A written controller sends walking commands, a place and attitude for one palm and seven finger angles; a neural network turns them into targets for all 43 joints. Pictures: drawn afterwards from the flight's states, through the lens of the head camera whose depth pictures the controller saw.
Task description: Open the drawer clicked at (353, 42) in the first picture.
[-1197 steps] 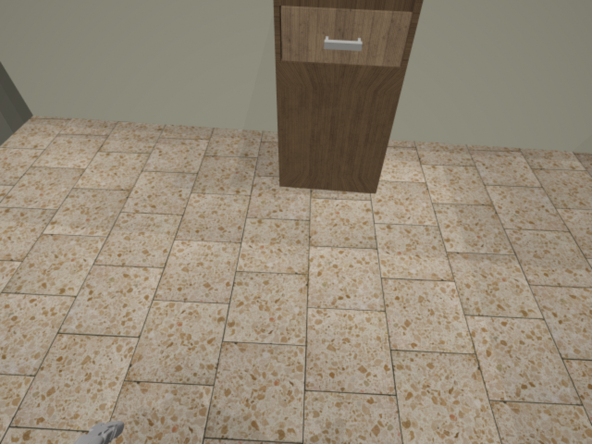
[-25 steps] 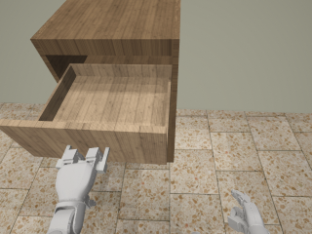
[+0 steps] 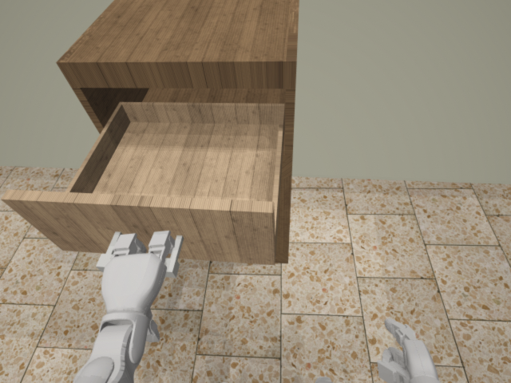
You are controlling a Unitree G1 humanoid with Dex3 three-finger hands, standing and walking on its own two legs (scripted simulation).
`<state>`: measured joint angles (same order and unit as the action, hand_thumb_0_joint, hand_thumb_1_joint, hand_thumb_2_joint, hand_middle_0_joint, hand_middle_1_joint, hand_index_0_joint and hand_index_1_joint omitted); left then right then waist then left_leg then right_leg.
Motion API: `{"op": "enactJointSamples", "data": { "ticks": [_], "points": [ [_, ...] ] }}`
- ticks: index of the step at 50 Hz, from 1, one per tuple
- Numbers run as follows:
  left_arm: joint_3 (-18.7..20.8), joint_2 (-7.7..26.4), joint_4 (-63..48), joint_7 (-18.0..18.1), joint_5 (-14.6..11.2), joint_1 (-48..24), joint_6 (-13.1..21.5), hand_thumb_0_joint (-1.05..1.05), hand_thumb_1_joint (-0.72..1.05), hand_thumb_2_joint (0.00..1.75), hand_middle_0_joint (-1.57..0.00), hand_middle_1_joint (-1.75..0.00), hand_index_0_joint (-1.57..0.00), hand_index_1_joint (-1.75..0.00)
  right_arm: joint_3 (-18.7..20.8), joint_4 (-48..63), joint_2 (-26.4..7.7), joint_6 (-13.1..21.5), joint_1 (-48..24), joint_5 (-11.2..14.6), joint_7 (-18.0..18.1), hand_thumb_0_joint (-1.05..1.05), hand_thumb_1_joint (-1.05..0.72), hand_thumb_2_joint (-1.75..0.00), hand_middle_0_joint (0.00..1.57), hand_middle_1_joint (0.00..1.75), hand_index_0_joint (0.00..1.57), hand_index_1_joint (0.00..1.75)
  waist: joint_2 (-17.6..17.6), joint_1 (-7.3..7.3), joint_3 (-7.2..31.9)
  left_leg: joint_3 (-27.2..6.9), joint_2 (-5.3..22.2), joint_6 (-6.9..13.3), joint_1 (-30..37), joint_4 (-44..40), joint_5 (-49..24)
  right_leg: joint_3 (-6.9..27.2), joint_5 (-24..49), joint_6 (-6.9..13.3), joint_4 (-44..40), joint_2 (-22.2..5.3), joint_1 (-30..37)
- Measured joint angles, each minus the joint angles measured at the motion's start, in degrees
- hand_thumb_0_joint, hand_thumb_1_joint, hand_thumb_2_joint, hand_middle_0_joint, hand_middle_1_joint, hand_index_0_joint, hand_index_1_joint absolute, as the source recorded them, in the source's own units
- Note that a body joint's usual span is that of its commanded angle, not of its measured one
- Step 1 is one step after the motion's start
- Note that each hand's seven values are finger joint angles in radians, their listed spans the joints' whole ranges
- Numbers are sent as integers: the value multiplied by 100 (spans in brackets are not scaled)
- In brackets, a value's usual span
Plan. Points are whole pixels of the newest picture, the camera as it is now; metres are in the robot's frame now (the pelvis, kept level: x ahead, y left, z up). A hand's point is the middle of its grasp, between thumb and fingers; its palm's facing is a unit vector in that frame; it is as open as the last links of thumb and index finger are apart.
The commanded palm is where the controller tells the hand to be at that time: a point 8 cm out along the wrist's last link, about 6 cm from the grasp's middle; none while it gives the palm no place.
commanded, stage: lift the hand off the handle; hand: left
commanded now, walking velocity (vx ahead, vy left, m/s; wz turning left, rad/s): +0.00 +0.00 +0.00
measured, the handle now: (143, 252) +0.31 +0.23 +0.01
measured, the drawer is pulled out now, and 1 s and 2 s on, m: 0.30 0.30 0.30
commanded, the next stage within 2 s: draw the hand back to the body in 1.20 s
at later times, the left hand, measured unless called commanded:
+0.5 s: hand (143, 263) +0.27 +0.19 +0.06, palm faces +0.06 -0.08 -1.00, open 13.5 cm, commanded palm +0.24 +0.20 +0.12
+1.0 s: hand (125, 227) +0.29 +0.20 +0.13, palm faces +0.10 -0.09 -0.99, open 13.8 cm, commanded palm +0.24 +0.20 +0.19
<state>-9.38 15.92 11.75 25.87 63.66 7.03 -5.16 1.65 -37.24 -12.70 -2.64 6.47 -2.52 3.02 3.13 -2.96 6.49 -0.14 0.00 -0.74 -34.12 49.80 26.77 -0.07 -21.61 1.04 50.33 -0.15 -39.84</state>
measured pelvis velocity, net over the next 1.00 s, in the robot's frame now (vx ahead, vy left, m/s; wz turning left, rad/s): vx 0.02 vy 0.00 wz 0.00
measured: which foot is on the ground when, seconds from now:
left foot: down 0.00-1.00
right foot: down 0.00-1.00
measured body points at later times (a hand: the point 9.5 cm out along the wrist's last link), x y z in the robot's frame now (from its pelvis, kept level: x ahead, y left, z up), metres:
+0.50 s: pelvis +0.01 +0.00 +0.02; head +0.03 -0.05 +0.47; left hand +0.26 +0.20 +0.11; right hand +0.23 -0.22 -0.08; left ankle -0.02 +0.13 -0.69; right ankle +0.03 -0.11 -0.69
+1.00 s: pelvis +0.02 +0.00 +0.04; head +0.03 -0.05 +0.49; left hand +0.28 +0.20 +0.19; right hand +0.25 -0.20 -0.06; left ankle -0.02 +0.13 -0.69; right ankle +0.03 -0.11 -0.69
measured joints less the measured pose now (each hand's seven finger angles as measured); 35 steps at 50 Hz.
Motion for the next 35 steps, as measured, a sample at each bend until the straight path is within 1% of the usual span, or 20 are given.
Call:
{"op": "enactJointSamples", "data": {
  "ticks": [3, 8, 14, 21, 30, 35],
  "points": [
    [5, 40, -149, -78, -83, 80, -36, 0, -49, 30, -31, -120, -34, -120, 5, 20, -6, -1, 37, 4, 20, 1, -90, -89, 20, 30, 20, 30, 34, 18, -25, 6, -1, 2, 122, -101, -35, 6, 28, -2, -87, 0, 115],
    [-9, 112, -414, -141, -183, 117, -9, 0, -49, 30, -32, -120, -35, -119, 1, 13, -41, 8, 62, 17, 42, 1, -90, -89, 20, 30, 20, 30, 63, 3, -85, -1, -12, 3, 362, -306, -112, 1, 78, -4, -262, -12, 351],
    [-132, 114, -672, -308, -187, 69, -100, 0, -49, 30, -32, -120, -36, -121, -19, 10, -74, -57, -20, 61, 10, 1, -91, -89, 20, 30, 20, 30, 92, -50, -147, 17, -17, 1, 698, -618, -232, 20, 171, -4, -521, -14, 661],
    [-193, 197, -960, -653, -303, 90, -213, 0, -49, 30, -32, -120, -37, -122, -78, 73, -63, -133, -154, 109, 6, 1, -91, -90, 20, 30, 20, 30, 98, -120, -235, 27, -15, -11, 1124, -1000, -371, 29, 262, 5, -817, -11, 1050],
    [-197, 350, -1328, -1060, -406, 84, -170, 0, -49, 30, -32, -120, -38, -123, -128, 92, -53, -145, -284, 115, -1, 1, -91, -90, 20, 30, 20, 30, 132, -235, -329, -12, -4, -27, 1548, -1373, -499, -10, 344, 20, -1140, -4, 1468],
    [-117, 490, -1587, -1267, -486, 127, -120, 0, -49, 30, -32, -120, -39, -123, -165, 77, -41, -164, -328, 117, -5, 1, -91, -90, 20, 30, 20, 30, 152, -270, -390, -20, 10, -32, 1760, -1568, -565, -19, 399, 23, -1321, 9, 1677]
  ]
}}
